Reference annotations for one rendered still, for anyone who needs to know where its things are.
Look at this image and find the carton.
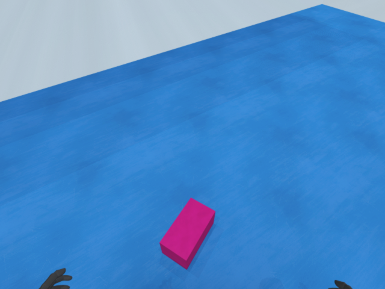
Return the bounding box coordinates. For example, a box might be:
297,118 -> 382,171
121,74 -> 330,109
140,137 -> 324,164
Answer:
159,198 -> 215,269

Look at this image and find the left robot hand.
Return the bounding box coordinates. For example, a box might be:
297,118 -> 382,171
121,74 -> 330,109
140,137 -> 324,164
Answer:
39,268 -> 72,289

